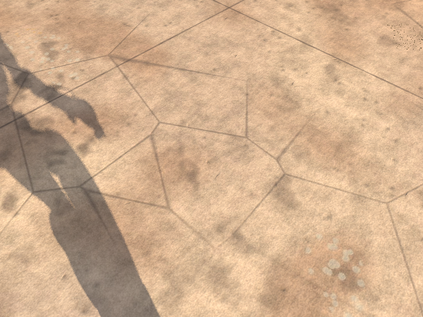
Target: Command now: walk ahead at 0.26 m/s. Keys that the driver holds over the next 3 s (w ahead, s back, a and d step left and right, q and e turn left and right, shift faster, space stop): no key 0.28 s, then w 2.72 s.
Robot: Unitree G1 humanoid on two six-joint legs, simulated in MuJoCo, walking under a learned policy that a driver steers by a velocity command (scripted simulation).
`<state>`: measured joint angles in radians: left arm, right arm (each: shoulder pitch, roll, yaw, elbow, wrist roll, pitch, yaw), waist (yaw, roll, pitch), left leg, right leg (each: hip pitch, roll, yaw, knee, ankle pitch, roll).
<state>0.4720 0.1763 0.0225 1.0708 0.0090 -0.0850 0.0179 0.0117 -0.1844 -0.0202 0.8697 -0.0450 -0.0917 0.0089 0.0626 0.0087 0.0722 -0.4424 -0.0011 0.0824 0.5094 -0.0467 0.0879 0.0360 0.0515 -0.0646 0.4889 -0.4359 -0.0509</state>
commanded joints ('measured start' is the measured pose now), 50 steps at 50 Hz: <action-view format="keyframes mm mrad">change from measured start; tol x32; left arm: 1 205 63 14 -18 -62 -1 13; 50 -100 73 39 -48 8 -12 -29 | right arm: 1 480 -247 -70 96 23 -2 -10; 39 -58 -54 -34 -9 22 52 24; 46 523 -259 -106 120 -11 9 -15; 50 239 -122 -63 83 28 16 2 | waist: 1 -138 222 -489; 24 32 -283 51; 50 -81 28 -40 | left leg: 1 819 484 -548 3 1007 304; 6 239 252 -197 -220 606 151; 19 127 262 -343 -390 -592 141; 30 -259 37 -54 386 -173 -54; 42 -68 21 28 78 -155 -14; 46 756 308 -413 -109 -376 137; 47 747 424 -773 -296 -433 201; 50 359 294 -417 -346 -333 121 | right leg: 1 -476 55 49 814 -205 4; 21 -184 -37 -18 -13 62 -36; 25 -39 -424 556 -444 -289 -189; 44 -64 -255 78 -36 861 -96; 47 -620 8 59 764 -70 -28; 50 -639 -142 102 731 156 -54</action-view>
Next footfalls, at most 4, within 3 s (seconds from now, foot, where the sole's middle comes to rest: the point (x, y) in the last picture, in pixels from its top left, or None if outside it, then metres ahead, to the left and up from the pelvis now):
0.46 right None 0.11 -0.09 -0.76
0.90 left None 0.40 0.13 -0.76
1.46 right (243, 237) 0.71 -0.04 -0.76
2.00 left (196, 163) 1.01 0.14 -0.76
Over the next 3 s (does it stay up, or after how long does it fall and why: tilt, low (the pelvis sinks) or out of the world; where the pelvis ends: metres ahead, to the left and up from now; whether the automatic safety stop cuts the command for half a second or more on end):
stays up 1.37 0.03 0.02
